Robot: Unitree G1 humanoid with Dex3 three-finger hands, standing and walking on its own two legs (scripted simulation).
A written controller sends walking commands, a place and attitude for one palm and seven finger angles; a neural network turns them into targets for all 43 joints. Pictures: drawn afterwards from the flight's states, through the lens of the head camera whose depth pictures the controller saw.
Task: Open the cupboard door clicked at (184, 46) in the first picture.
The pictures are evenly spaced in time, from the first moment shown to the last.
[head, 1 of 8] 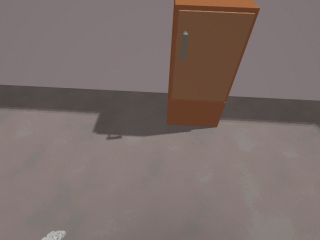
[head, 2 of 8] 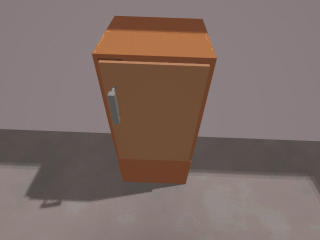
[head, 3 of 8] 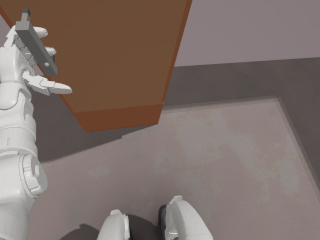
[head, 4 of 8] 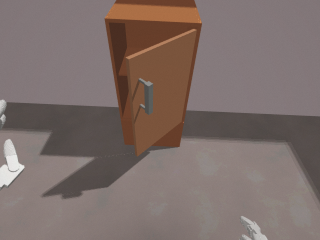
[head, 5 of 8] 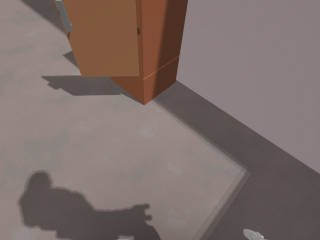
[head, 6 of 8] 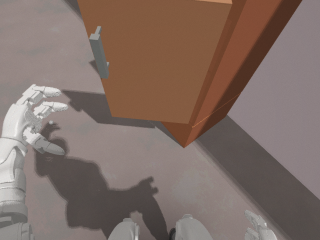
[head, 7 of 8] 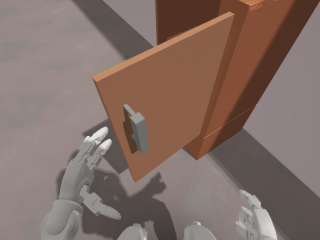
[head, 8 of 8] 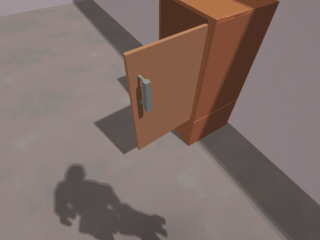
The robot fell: no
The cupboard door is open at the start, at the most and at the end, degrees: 0 95 94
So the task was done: yes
